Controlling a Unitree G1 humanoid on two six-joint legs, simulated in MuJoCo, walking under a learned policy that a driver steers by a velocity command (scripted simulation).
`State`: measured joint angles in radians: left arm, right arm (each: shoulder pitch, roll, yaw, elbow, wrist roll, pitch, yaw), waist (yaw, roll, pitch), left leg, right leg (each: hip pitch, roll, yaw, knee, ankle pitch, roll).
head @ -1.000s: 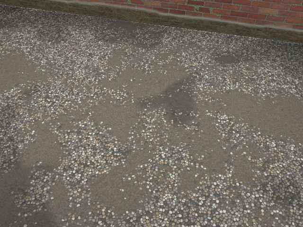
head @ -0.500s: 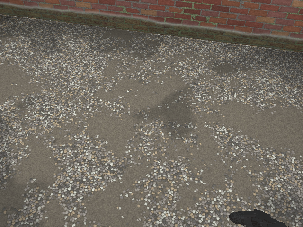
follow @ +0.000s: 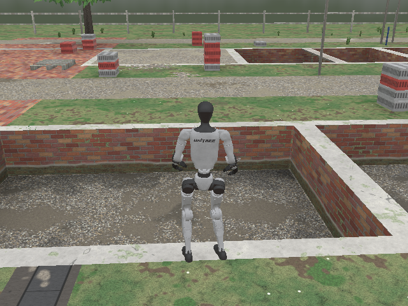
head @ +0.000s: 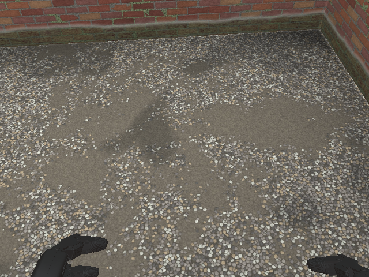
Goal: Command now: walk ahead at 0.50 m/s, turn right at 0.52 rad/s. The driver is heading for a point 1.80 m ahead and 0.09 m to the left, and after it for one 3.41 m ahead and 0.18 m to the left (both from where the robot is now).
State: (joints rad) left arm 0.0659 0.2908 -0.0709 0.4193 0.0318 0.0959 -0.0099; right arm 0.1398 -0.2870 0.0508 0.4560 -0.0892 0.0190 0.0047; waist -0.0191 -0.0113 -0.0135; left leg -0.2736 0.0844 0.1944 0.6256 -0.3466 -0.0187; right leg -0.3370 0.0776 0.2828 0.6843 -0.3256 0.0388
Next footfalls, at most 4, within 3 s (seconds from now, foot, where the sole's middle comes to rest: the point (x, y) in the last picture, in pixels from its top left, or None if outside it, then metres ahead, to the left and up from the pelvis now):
none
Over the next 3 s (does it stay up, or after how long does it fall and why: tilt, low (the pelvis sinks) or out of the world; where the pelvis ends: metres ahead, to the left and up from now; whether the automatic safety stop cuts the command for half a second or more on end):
stays up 0.01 0.02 0.02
